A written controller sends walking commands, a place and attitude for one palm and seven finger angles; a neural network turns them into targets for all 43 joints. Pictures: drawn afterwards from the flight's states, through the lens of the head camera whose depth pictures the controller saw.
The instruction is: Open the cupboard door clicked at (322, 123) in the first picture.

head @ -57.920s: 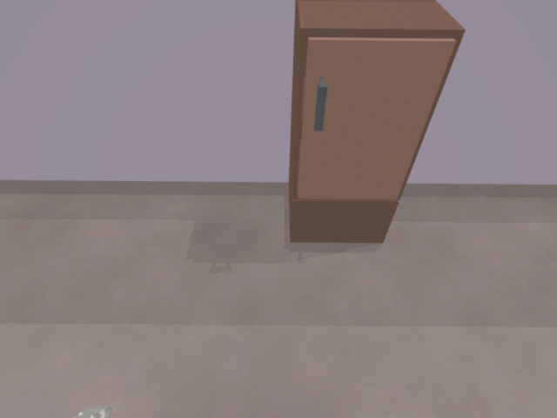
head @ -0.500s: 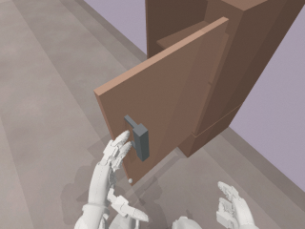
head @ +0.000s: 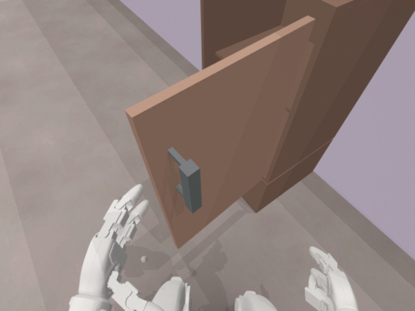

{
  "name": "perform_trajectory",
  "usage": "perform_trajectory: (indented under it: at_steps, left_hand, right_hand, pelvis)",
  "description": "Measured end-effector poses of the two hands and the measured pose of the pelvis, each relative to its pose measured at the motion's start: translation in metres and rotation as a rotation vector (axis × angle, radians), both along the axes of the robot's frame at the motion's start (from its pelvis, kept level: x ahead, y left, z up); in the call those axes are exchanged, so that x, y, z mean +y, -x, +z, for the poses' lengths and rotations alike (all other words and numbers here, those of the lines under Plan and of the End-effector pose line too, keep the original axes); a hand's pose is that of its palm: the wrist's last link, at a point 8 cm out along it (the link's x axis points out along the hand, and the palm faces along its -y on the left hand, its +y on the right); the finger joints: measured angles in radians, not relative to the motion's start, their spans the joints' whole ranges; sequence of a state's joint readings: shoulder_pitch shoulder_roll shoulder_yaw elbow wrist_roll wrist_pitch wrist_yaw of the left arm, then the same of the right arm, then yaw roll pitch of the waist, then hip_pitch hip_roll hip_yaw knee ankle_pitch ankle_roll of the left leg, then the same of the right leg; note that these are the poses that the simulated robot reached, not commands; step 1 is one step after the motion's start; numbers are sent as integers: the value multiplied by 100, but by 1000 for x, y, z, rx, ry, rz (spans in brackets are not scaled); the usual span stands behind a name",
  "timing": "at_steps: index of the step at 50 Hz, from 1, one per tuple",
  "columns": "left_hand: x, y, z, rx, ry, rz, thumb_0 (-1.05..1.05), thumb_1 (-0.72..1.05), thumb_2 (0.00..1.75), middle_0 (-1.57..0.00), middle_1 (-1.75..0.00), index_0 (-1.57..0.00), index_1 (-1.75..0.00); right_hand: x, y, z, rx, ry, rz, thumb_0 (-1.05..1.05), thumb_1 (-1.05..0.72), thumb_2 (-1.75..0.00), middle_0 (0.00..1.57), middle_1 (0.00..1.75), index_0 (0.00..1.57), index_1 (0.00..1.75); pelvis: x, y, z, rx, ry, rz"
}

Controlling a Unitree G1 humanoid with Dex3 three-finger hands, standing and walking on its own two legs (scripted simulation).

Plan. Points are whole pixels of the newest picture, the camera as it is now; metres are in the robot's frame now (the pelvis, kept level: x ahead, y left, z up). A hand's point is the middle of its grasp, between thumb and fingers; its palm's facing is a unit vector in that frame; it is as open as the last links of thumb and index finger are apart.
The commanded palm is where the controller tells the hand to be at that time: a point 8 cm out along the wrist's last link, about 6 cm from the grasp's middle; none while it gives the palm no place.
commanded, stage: draw the hand back to the body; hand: left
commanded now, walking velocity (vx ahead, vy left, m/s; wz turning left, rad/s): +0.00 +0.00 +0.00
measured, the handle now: (184, 181) +0.34 +0.07 +0.07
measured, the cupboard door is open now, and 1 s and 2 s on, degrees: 95 95 95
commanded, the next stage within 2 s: step back with the hand held close in 1.52 s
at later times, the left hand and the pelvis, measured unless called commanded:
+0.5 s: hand (76, 240) +0.20 +0.18 +0.14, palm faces +0.00 -0.99 -0.14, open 16.0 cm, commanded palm +0.17 +0.24 +0.17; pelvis +0.02 +0.02 +0.05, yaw +0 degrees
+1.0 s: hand out of the picture +0.23 +0.27 +0.23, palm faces +0.34 -0.86 -0.39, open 10.7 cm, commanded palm +0.18 +0.32 +0.26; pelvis +0.04 +0.04 +0.10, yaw -1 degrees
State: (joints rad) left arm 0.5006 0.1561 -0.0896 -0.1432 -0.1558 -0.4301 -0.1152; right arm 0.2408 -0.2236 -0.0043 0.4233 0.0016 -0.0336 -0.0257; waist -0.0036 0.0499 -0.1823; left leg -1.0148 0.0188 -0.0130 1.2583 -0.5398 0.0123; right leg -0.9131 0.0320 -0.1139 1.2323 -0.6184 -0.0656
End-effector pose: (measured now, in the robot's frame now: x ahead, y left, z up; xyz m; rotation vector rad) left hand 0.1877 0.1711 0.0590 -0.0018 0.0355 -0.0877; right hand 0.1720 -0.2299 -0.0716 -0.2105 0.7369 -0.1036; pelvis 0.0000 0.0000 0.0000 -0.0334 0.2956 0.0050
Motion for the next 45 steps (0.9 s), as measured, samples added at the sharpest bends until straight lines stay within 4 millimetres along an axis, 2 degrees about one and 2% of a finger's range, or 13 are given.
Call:
perform_trajectory:
  at_steps: [5, 12, 24, 28, 33, 39, 45]
  left_hand:
    - [11, -3, 21, -17, -32, 15, -1, -50, 30, -15, -31, -15, -30]
    - [30, -1, 51, -5, -47, 45, -1, -50, 30, -15, -30, -15, -30]
    - [63, 5, 87, -24, -96, 61, -1, -45, 32, -15, -30, -15, -30]
    - [77, 7, 102, 44, -236, 169, -1, -36, 36, -16, -30, -16, -30]
    - [92, 11, 118, 91, -315, 268, -1, -22, 42, -16, -30, -16, -30]
    - [110, 6, 142, 52, -357, 345, 0, -2, 51, -17, -31, -17, -30]
    - [127, 1, 168, -8, -392, 398, 0, 19, 60, -18, -31, -18, -30]
  right_hand:
    - [8, 5, 8, -1, -21, -21, 1, -91, -89, 20, 30, 20, 30]
    - [18, 9, 33, -20, -35, -29, 1, -91, -89, 20, 30, 20, 30]
    - [20, -8, 66, -95, 2, -31, 1, -91, -89, 20, 30, 20, 30]
    - [27, -14, 77, -93, 5, -45, 1, -91, -89, 20, 30, 20, 30]
    - [39, -21, 87, -94, -3, -31, 1, -91, -89, 20, 30, 20, 30]
    - [50, -27, 95, -90, -10, 2, 1, -90, -89, 20, 30, 20, 30]
    - [52, -32, 102, -91, -14, 19, 1, -90, -89, 20, 30, 20, 30]
  pelvis:
    - [3, 0, 8, -32, 4, -2]
    - [9, -6, 30, -75, 8, 1]
    - [20, -18, 49, -130, 15, 3]
    - [24, -23, 61, -159, 9, -6]
    - [30, -29, 75, -202, 4, -8]
    - [33, -34, 88, -250, -3, -8]
    - [35, -38, 97, -290, -7, -12]
